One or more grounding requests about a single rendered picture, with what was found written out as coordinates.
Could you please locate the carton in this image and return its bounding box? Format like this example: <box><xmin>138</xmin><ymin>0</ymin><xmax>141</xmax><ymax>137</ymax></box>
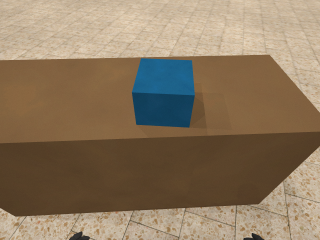
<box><xmin>132</xmin><ymin>58</ymin><xmax>195</xmax><ymax>128</ymax></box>

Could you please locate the pedestal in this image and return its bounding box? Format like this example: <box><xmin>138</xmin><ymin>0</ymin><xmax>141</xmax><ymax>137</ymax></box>
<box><xmin>0</xmin><ymin>54</ymin><xmax>320</xmax><ymax>217</ymax></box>

